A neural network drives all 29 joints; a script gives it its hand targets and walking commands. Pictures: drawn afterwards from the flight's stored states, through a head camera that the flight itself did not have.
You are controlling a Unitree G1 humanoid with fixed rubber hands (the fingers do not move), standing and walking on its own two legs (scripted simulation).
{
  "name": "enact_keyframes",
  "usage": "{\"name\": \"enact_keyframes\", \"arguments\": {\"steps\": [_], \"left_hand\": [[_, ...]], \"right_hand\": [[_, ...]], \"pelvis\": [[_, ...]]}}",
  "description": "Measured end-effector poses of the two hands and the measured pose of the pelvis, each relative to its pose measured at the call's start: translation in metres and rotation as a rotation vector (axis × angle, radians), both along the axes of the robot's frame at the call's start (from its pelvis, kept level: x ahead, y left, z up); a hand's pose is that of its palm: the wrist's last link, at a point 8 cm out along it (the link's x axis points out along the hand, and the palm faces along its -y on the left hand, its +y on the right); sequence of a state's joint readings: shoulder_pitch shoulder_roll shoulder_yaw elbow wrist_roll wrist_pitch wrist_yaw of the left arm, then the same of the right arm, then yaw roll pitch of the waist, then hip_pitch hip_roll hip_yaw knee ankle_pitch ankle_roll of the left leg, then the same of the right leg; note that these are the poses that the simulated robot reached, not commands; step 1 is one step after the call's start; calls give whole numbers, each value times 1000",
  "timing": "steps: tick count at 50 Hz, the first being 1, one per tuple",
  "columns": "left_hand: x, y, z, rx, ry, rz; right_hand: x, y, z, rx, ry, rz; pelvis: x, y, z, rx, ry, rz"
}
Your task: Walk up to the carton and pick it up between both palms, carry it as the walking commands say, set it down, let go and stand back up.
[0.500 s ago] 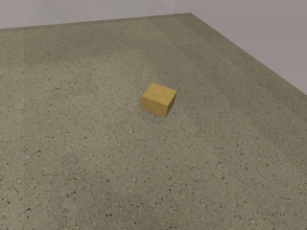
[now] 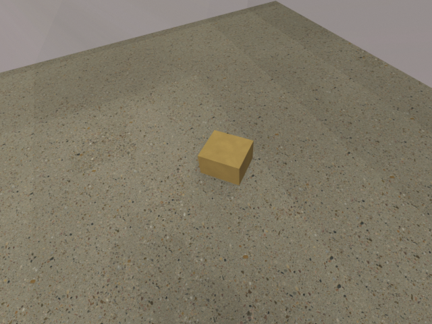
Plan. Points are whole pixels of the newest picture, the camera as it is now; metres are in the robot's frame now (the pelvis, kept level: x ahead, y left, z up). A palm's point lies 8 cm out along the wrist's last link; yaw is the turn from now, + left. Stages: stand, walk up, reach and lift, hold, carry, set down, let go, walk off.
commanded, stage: walk up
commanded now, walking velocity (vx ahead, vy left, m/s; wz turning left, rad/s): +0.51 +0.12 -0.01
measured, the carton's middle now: (226, 156) +1.10 -0.04 -0.69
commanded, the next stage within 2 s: none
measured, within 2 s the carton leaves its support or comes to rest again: neither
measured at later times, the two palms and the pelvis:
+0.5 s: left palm out of the picture +0.19 +0.30 -0.15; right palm (301, 228) +0.35 -0.18 -0.12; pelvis +0.25 +0.06 +0.00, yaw -1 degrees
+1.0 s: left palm (153, 157) +0.62 +0.20 -0.12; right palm (326, 217) +0.39 -0.26 -0.15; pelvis +0.47 -0.03 -0.01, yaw +0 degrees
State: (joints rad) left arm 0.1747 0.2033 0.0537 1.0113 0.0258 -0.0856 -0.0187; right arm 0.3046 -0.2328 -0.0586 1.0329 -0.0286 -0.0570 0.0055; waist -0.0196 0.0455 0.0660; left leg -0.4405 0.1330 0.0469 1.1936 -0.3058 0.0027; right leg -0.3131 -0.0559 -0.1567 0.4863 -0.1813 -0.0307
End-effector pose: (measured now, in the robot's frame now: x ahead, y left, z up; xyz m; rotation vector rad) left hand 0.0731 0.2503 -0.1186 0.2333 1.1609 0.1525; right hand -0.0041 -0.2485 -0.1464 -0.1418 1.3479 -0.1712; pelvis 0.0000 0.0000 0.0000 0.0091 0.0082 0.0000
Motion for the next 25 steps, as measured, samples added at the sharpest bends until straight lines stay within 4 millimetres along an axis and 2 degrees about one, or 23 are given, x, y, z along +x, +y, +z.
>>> {"name": "enact_keyframes", "arguments": {"steps": [3, 7, 10, 13, 16, 20, 22, 25], "left_hand": [[-34, 2, 8, 16, 103, 78], [-63, -4, 15, 10, 221, 150], [-69, -8, 18, -5, 285, 190], [-61, -7, 16, -24, 335, 219], [-42, -2, 6, -54, 379, 234], [0, 18, -19, -88, 431, 221], [36, 32, -31, -93, 427, 186], [114, 52, -33, -89, 327, 122]], "right_hand": [[78, -5, 7, 11, -100, 52], [164, 1, 19, 35, -200, 100], [219, 14, 26, 54, -256, 133], [272, 34, 31, 70, -299, 164], [323, 57, 35, 69, -341, 200], [382, 80, 29, 19, -384, 223], [387, 80, 26, -24, -361, 201], [356, 66, 30, -81, -235, 117]], "pelvis": [[26, -3, 8, 10, -13, -4], [62, -1, 14, 18, -24, -9], [89, 5, 15, 21, -28, -11], [119, 15, 14, 17, -27, -11], [153, 26, 8, 4, -21, -4], [204, 50, -10, -22, -3, -13], [223, 59, -14, -22, 3, -16], [250, 64, -5, -38, 5, -25]]}}
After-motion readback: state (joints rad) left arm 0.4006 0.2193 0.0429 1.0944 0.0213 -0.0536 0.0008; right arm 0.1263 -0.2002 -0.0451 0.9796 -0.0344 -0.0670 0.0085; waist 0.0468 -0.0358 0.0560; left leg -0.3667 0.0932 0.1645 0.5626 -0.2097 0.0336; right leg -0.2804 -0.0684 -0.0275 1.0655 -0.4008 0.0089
